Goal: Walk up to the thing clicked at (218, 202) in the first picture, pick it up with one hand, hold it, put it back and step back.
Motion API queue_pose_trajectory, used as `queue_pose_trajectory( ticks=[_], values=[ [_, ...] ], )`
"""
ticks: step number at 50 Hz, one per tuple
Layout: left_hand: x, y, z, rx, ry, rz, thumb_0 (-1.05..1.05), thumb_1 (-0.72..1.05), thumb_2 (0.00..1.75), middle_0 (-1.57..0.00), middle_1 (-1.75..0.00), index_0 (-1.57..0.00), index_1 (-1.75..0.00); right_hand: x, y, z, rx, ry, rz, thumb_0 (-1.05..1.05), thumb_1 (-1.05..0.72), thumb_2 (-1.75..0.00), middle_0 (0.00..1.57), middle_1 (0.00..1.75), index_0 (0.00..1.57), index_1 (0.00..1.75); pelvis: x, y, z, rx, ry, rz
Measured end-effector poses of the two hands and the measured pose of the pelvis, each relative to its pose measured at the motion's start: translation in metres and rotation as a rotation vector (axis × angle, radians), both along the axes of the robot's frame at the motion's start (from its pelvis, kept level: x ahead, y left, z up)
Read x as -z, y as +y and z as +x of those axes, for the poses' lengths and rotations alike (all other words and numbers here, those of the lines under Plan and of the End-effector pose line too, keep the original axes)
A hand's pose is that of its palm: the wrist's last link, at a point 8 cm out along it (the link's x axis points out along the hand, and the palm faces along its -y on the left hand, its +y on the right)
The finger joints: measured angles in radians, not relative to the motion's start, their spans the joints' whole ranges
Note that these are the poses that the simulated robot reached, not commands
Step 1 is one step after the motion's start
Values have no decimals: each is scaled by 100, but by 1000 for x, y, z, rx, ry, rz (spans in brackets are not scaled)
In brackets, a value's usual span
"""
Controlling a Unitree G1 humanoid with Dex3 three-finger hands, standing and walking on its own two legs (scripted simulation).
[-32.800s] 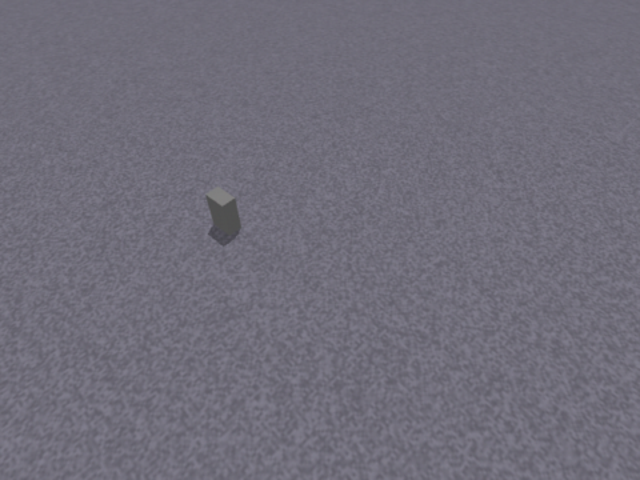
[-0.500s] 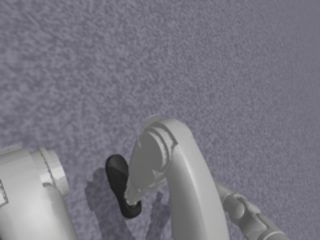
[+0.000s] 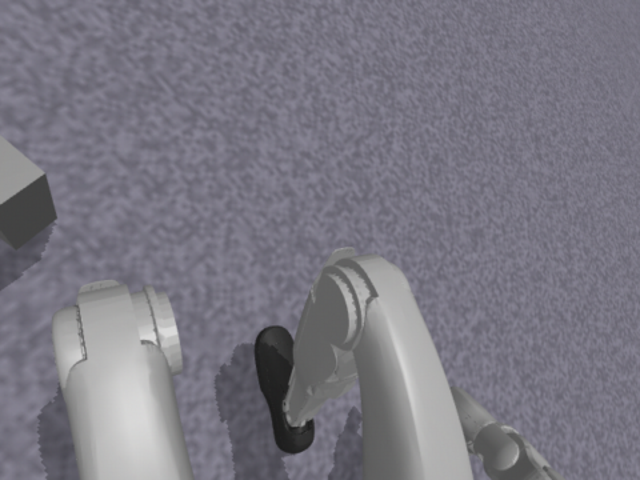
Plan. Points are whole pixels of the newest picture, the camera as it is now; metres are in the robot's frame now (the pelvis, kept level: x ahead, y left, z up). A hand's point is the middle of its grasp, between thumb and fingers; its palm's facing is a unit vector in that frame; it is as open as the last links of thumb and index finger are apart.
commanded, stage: rise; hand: left
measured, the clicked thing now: out of the picture +0.46 +0.30 -0.22
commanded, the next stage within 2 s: home in 0.14 s
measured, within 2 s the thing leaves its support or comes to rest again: neither
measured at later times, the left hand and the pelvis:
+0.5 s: hand out of the picture +0.32 +0.41 +0.01, palm faces +0.34 -0.79 -0.51, open 16.9 cm; pelvis +0.01 -0.01 +0.09, yaw +8 degrees
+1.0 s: hand out of the picture +0.27 +0.29 +0.22, palm faces +0.35 -0.85 -0.40, open 17.3 cm; pelvis +0.07 -0.01 +0.32, yaw +12 degrees
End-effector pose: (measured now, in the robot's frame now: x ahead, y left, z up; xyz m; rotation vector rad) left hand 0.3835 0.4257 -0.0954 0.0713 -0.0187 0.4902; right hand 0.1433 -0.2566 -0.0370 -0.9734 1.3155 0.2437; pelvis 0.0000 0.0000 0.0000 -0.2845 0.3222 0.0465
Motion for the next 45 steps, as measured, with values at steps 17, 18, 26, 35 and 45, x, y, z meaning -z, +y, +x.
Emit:
queue_pose_trajectory(
  ticks=[17, 18, 26, 35, 45],
  values=[
    [-80, 31, -47, -26, 410, 138, -2, -51, 10, -7, -7, -7, -7, 4, 5, 22, 285, -115, 186, 0, -92, -91, 20, 30, 21, 30, -40, -6, 9, -49, 175, 86],
    [-89, 33, -53, -38, 435, 153, -2, -49, 11, -8, -7, -8, -8, 3, 5, 23, 306, -116, 198, 0, -92, -91, 20, 30, 20, 30, -45, -6, 9, -52, 188, 92],
    [-148, 7, -101, -65, 651, 202, -1, -43, 13, -7, -8, -7, -8, -18, 12, 38, 407, -141, 297, 1, -91, -90, 20, 30, 20, 30, -97, -11, 14, -66, 261, 142],
    [-222, -49, -129, -60, 737, 132, -1, -44, 12, -7, -7, -7, -7, -108, 27, 92, 397, -304, 370, 1, -90, -90, 20, 30, 20, 30, -186, -16, 30, -86, 253, 178],
    [-309, -80, -144, -98, 802, 21, -1, -49, 8, -6, -6, -7, -6, -228, 34, 139, 359, -499, 404, 1, -90, -90, 20, 30, 20, 30, -280, -12, 60, -115, 165, 196]
  ],
)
